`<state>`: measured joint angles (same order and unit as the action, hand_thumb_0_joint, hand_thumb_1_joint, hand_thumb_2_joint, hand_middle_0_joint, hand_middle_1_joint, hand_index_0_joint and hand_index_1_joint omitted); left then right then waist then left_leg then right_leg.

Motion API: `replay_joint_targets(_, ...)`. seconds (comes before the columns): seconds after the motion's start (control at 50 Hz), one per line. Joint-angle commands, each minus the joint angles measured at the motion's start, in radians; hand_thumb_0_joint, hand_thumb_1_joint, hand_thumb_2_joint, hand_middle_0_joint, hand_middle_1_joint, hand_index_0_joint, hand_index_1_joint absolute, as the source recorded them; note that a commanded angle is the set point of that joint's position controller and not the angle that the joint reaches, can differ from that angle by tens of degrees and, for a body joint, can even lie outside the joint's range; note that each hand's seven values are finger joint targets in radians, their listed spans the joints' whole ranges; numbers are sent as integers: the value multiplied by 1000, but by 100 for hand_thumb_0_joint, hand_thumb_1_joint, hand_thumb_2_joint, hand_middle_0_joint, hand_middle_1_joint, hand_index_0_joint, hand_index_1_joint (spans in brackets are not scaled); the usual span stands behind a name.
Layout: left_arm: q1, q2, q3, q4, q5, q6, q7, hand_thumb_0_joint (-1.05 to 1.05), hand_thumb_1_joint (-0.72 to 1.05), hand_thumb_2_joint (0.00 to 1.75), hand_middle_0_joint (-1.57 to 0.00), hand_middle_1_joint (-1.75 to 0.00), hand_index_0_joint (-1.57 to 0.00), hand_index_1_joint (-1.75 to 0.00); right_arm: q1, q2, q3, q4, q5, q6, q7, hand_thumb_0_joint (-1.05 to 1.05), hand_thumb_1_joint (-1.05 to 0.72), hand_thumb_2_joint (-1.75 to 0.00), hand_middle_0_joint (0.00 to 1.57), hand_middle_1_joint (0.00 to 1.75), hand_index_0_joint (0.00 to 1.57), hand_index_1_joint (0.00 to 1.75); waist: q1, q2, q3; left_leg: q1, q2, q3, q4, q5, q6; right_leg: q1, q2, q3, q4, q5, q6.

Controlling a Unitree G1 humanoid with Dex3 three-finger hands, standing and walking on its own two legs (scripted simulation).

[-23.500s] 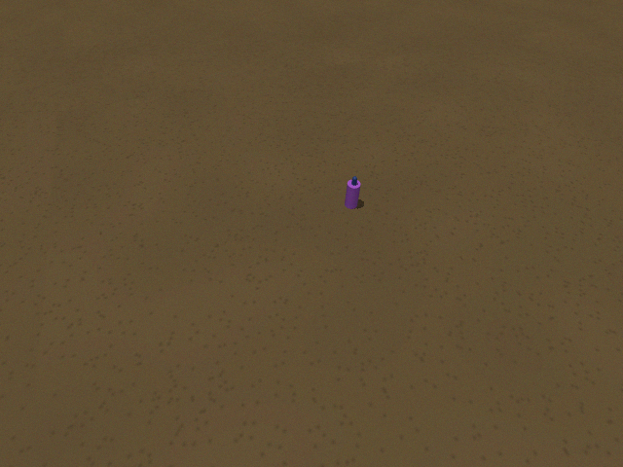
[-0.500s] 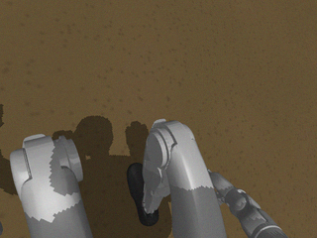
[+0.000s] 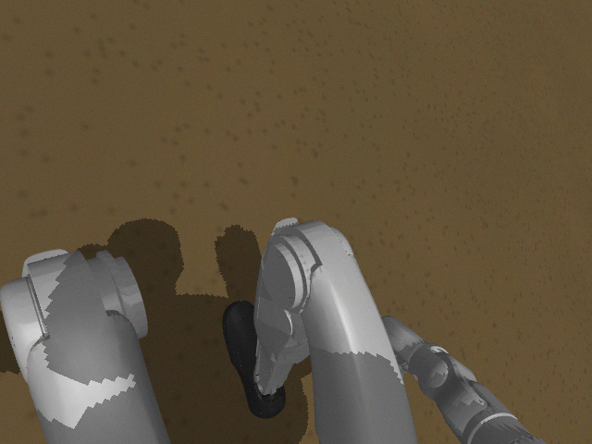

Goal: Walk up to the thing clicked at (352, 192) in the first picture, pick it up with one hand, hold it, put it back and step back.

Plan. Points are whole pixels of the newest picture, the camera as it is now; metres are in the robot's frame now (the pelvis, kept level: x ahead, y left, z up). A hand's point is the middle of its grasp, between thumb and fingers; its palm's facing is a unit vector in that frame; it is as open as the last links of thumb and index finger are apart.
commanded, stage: lower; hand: left
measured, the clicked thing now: out of the picture +0.39 +0.36 -0.18
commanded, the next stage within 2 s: loosen in 0.30 s
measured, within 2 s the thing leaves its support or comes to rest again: rests again in 0.92 s
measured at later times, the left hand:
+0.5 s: hand out of the picture +0.39 +0.35 -0.16, palm faces +0.57 -0.82 +0.00, open 6.7 cm
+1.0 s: hand out of the picture +0.39 +0.35 -0.16, palm faces +0.57 -0.82 +0.01, open 12.7 cm
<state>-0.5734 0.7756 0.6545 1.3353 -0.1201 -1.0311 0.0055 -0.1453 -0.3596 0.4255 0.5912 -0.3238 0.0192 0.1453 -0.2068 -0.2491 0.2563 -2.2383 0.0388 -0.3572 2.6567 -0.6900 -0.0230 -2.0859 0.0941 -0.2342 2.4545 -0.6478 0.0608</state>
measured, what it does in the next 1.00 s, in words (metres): stands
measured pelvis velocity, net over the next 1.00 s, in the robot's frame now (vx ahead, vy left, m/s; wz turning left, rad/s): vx -0.01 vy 0.01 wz -0.03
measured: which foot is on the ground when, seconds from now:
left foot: down 0.00-1.00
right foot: down 0.00-1.00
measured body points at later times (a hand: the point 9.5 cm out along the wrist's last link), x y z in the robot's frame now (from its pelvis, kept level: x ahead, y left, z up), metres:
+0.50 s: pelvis +0.00 +0.00 +0.00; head +0.21 +0.19 +0.34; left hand +0.36 +0.39 -0.16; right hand +0.19 -0.23 -0.04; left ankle +0.08 +0.13 -0.25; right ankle +0.13 -0.12 -0.24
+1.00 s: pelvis -0.01 +0.01 +0.00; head +0.20 +0.20 +0.34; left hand +0.36 +0.39 -0.16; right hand +0.18 -0.23 -0.03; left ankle +0.08 +0.13 -0.25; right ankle +0.13 -0.12 -0.24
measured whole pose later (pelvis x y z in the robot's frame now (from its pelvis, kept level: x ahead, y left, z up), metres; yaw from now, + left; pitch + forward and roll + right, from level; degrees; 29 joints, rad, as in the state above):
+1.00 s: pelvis -0.01 +0.01 +0.00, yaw -1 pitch +10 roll -17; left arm -0.58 0.82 0.62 1.38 -0.11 -1.08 0.05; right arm -0.17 -0.36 0.48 0.56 -0.35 0.02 0.15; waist -0.20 -0.29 0.29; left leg -2.22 0.04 -0.39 2.67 -0.69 -0.01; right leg -2.05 0.11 -0.26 2.44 -0.63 0.07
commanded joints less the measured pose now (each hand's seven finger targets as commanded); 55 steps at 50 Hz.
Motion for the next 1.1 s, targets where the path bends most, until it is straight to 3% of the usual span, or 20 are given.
replay_joint_targets(0.0,-172,208,0,-127,1,-88,7,0,45,122,-129,-131,-130,-131,19,-350,-111,-35,-7,5,-19,0,-89,-90,20,30,20,30,-68,529,-550,399,59,94,-331,101,-8,237,21,-108,-173,167,-72)
replay_joint_targets(0.06,-185,200,-10,-135,0,-95,8,0,46,124,-129,-132,-130,-132,13,-345,-102,-45,-12,6,-17,0,-89,-90,20,30,20,30,-74,520,-547,385,57,99,-326,81,-4,254,24,-109,-186,155,-69)
replay_joint_targets(0.08,-170,234,22,-127,0,-94,15,0,43,123,-129,-132,-130,-132,24,-349,-102,-35,-13,7,-18,0,-89,-90,20,30,20,30,-64,520,-553,385,57,98,-324,88,-4,260,26,-109,-185,161,-70)
replay_joint_targets(0.12,-190,212,-10,-136,1,-99,12,0,44,123,-129,-132,-130,-132,4,-347,-97,-47,-13,5,-17,0,-89,-90,20,30,20,30,-72,518,-535,381,59,96,-326,74,-5,246,26,-113,-185,149,-71)
replay_joint_targets(0.14,-167,249,22,-136,3,-101,16,0,45,123,-129,-131,-130,-131,12,-352,-99,-40,-15,6,-18,0,-89,-90,20,30,20,30,-60,533,-550,393,61,97,-325,86,-6,255,29,-111,-181,159,-72)
replay_joint_targets(0.16,-161,206,-3,-128,-1,-103,14,0,45,122,-129,-131,-130,-132,6,-348,-96,-47,-17,5,-17,0,-89,-90,20,30,20,30,-69,527,-555,404,61,93,-324,102,-8,261,29,-116,-181,171,-69)
replay_joint_targets(0.2,-162,238,20,-124,-1,-108,19,0,45,122,-128,-130,-129,-131,13,-354,-94,-40,-19,6,-16,0,-89,-90,20,30,20,30,-67,532,-564,409,62,87,-321,120,-10,265,30,-118,-171,186,-71)
replay_joint_targets(0.22,-171,200,-17,-123,2,-111,15,0,45,122,-128,-130,-128,-131,-2,-350,-90,-43,-20,5,-16,0,-90,-90,20,30,20,30,-75,532,-540,410,63,83,-327,119,-12,250,27,-121,-171,183,-70)
replay_joint_targets(0.4,-177,235,-11,-88,-1,-122,23,0,41,113,-128,-127,-130,-125,-14,-353,-72,-51,-24,4,-18,0,-90,-90,20,30,20,30,-81,502,-502,370,65,80,-319,58,-2,254,36,-130,-187,140,-67)
replay_joint_targets(0.46,-178,270,13,-105,-4,-127,27,0,25,89,-113,-104,-115,-102,-15,-360,-73,-56,-25,2,-17,0,-90,-89,20,30,20,30,-72,515,-527,380,65,81,-316,62,-2,264,38,-127,-183,149,-68)
replay_joint_targets(0.54,-172,220,-18,-92,-5,-126,23,0,10,65,-101,-87,-103,-84,-21,-358,-72,-56,-26,-2,-17,0,-90,-89,20,30,20,30,-85,506,-503,377,64,75,-318,73,-3,252,38,-133,-183,159,-68)
replay_joint_targets(0.56,-168,231,-10,-90,-3,-126,24,0,2,66,-93,-80,-95,-79,-11,-358,-70,-55,-28,0,-17,0,-91,-90,20,30,20,30,-85,517,-516,393,66,71,-321,92,-7,264,39,-136,-180,172,-68)
replay_joint_targets(0.58,-146,240,-1,-87,-3,-123,25,0,10,74,-101,-88,-100,-87,-13,-359,-72,-58,-27,2,-18,0,-89,-90,20,30,20,30,-73,509,-522,393,66,74,-317,86,-5,262,39,-135,-183,168,-67)
replay_joint_targets(0.66,-171,215,-27,-92,0,-119,27,0,-12,51,-74,-62,-74,-62,-14,-360,-71,-58,-28,3,-16,0,-91,-90,20,30,20,30,-87,514,-506,395,67,68,-321,99,-7,254,38,-138,-180,177,-67)
replay_joint_targets(0.74,-161,239,-6,-92,4,-116,37,0,-25,40,-66,-51,-66,-52,-14,-365,-74,-61,-27,6,-14,0,-90,-90,20,30,20,30,-80,525,-499,408,70,59,-336,85,-10,245,37,-141,-177,164,-68)
replay_joint_targets(0.84,-162,219,-29,-85,7,-117,41,0,-31,30,-56,-40,-55,-40,-11,-353,-67,-48,-28,11,-11,0,-90,-90,20,30,20,30,-82,519,-480,389,69,61,-334,62,-8,235,39,-139,-184,144,-69)
replay_joint_targets(0.88,-176,251,-10,-108,8,-119,47,0,-35,27,-51,-35,-50,-36,-14,-355,-65,-58,-31,9,-14,0,-91,-90,20,30,20,30,-78,523,-506,391,68,69,-325,81,-5,263,41,-134,-189,163,-68)
replay_joint_targets(0.96,-173,216,-43,-73,12,-120,46,0,-39,22,-44,-28,-42,-29,-8,-354,-65,-36,-27,11,-10,0,-91,-90,20,30,20,30,-85,521,-460,385,72,51,-350,30,-10,217,37,-143,-184,119,-68)
replay_joint_targets(1.04,-191,260,-11,-114,9,-127,52,0,-45,15,-33,-18,-32,-19,-24,-360,-67,-60,-30,6,-12,0,-90,-90,20,30,20,30,-79,516,-506,392,68,65,-324,70,-3,256,40,-134,-187,156,-67)
replay_joint_targets(1.08,-174,230,-24,-98,3,-123,46,0,-47,12,-31,-14,-29,-16,-21,-354,-65,-56,-29,4,-11,0,-91,-90,20,30,20,30,-82,508,-500,382,68,68,-322,74,-2,253,43,-134,-188,159,-69)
